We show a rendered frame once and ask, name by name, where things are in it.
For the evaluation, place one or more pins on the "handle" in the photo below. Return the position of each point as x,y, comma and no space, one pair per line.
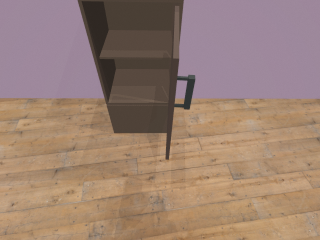
189,91

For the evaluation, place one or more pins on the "cupboard door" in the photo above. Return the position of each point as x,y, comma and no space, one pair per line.
175,56

